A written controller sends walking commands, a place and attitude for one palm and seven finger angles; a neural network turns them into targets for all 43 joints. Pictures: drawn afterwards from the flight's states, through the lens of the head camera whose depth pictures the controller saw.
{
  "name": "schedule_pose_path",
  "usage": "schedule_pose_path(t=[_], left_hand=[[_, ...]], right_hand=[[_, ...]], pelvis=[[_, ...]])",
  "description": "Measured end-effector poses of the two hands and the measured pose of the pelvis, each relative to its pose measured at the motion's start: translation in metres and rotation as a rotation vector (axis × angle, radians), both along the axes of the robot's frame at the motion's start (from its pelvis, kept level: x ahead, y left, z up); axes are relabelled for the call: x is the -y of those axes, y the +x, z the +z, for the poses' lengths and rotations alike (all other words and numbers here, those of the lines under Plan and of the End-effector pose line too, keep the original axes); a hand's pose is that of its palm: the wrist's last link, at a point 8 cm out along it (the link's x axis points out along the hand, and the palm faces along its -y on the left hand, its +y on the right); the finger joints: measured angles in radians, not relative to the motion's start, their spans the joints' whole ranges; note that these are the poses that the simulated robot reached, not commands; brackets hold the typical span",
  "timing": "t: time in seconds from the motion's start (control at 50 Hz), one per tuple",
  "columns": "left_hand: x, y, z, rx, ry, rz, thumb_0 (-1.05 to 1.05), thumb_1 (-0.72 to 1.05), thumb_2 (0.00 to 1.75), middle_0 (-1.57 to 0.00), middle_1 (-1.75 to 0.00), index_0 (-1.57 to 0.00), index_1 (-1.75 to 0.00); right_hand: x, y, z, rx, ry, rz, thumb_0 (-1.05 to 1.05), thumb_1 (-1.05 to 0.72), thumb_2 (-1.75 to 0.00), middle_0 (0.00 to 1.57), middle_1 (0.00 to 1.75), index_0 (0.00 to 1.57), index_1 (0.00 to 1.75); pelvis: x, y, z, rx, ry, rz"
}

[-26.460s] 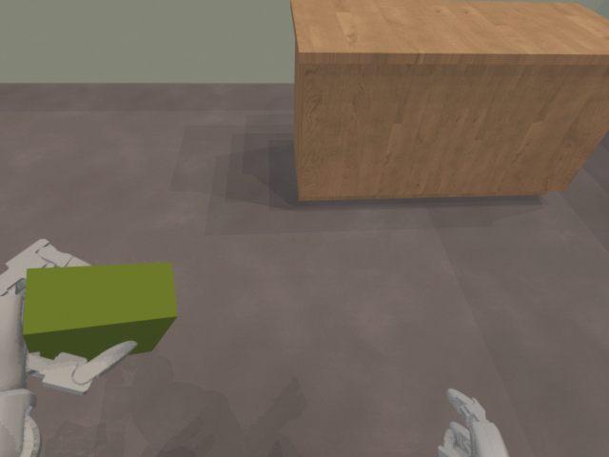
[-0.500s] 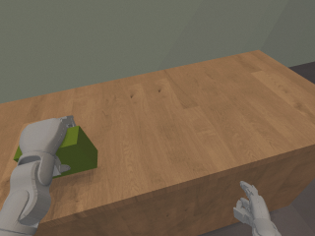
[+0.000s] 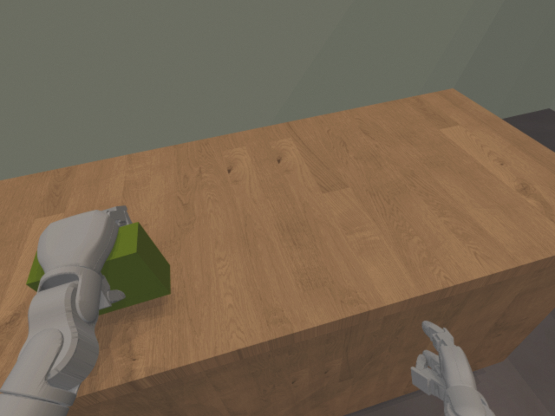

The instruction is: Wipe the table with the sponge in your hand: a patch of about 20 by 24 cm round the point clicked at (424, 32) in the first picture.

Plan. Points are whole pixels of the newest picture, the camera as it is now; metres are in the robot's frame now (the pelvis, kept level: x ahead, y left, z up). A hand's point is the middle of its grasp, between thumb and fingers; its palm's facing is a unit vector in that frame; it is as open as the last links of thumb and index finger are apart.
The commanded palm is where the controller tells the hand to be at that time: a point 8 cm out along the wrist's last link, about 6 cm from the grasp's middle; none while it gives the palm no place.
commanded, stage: move the sponge above the wiping area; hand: left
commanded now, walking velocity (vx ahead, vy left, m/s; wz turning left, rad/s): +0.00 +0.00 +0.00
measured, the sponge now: (113, 279) +0.26 +0.29 +0.08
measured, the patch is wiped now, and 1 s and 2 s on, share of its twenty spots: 0.00 0.00 0.00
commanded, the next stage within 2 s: lower the sponge onto the table in 0.96 s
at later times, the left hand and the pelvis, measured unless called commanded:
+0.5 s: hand (115, 259) +0.27 +0.28 +0.12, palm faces +0.08 -0.08 -0.99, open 9.7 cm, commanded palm +0.23 +0.28 +0.18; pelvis +0.00 +0.00 +0.00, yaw +0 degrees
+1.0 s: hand (113, 259) +0.26 +0.28 +0.12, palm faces +0.07 -0.07 -1.00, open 9.7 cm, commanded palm +0.23 +0.27 +0.19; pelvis +0.00 +0.00 +0.00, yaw +1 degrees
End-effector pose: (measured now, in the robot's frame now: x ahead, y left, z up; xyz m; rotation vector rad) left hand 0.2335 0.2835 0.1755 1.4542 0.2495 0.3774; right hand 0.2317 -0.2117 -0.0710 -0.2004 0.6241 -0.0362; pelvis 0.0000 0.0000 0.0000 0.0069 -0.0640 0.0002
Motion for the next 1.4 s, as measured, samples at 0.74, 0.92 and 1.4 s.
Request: schedule_pose_path(t=[0.74, 0.92, 1.4], left_hand=[[0.005, 0.002, -0.005, -0.038, 0.002, -0.004, 0.0, -0.47, 1.03, -0.77, -1.36, -0.77, -1.36], [0.004, 0.003, -0.005, -0.043, 0.007, -0.023, 0.0, -0.47, 1.03, -0.77, -1.36, -0.77, -1.36], [0.004, 0.005, -0.005, -0.05, 0.005, -0.024, 0.0, -0.47, 1.03, -0.77, -1.36, -0.77, -1.36]], right_hand=[[0.003, 0.001, 0.0, 0.001, -0.003, 0.01, 0.01, -0.9, -0.89, 0.2, 0.3, 0.18, 0.3], [0.003, 0.001, -0.001, 0.004, -0.015, 0.009, 0.01, -0.9, -0.89, 0.2, 0.3, 0.19, 0.3], [0.002, 0.001, 0.0, 0.0, -0.018, 0.007, 0.01, -0.9, -0.89, 0.2, 0.3, 0.18, 0.3]], pelvis=[[0.002, 0.002, 0.0, -0.002, -0.001, 0.007], [0.003, 0.001, 0.0, 0.002, -0.003, 0.013], [0.001, 0.0, 0.0, -0.001, -0.002, 0.011]])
